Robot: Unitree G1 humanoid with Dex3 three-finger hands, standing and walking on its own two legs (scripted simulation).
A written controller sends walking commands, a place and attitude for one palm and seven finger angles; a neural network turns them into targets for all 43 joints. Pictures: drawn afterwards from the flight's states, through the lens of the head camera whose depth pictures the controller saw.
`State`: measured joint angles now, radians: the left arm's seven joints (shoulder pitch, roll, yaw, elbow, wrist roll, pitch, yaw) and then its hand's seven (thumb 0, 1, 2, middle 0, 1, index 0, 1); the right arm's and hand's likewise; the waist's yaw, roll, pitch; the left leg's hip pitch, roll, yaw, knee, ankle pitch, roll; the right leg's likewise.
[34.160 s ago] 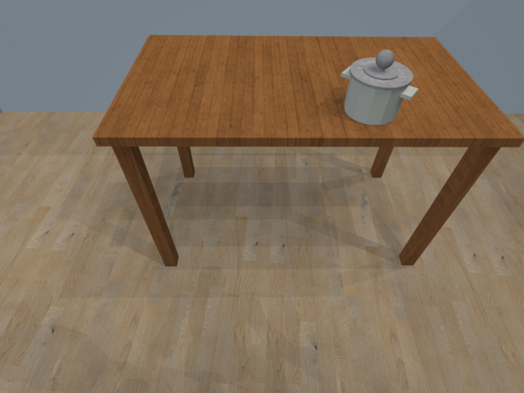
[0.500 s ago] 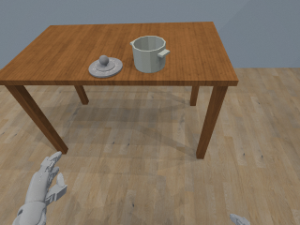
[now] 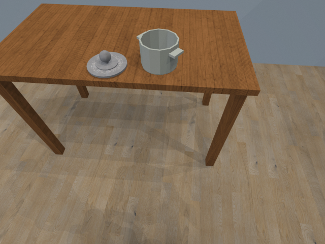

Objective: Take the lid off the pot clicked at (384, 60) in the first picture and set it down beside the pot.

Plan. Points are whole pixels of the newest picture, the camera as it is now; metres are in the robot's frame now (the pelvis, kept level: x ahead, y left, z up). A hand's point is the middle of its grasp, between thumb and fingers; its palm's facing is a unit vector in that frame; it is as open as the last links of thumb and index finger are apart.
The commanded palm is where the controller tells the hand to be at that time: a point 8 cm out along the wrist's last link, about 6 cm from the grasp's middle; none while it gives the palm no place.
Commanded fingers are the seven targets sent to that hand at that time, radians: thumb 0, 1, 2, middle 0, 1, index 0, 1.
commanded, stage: let the arm hang, fingers relaxed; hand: left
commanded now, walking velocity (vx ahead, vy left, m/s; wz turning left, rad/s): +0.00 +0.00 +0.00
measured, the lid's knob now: (105, 56) +0.75 +0.27 +0.01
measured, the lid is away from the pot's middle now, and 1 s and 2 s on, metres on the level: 0.21 0.21 0.21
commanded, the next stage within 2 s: look to check the result in 0.46 s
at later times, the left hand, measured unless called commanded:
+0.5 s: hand out of the picture +0.05 +0.20 -0.17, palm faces +0.02 -0.98 -0.21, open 7.3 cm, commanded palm none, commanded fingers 0.00 0.90 0.90 -0.20 -0.30 -0.20 -0.30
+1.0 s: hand out of the picture +0.01 +0.19 -0.17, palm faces +0.02 -0.98 -0.20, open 7.3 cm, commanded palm none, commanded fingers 0.00 0.90 0.90 -0.20 -0.30 -0.20 -0.30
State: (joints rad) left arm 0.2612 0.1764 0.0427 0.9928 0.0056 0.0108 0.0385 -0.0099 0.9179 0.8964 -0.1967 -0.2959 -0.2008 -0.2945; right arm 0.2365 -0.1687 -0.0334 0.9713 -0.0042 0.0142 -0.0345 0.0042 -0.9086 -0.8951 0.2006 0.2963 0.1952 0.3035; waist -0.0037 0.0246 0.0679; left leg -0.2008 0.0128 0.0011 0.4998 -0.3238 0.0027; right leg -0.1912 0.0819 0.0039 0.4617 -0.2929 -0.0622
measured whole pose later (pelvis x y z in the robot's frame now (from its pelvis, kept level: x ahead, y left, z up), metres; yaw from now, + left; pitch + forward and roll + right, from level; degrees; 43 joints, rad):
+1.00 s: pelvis +0.01 +0.02 +0.00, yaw -1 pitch -1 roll +0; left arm 0.26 0.13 0.02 1.12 0.00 0.01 0.04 0.01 0.93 0.90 -0.20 -0.30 -0.20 -0.29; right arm 0.29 -0.12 -0.02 1.11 0.00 0.00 -0.05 0.00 -0.91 -0.89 0.20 0.30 0.20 0.30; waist -0.01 0.01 0.06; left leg -0.12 -0.03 0.03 0.43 -0.31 0.04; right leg -0.13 0.04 0.04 0.43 -0.29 -0.03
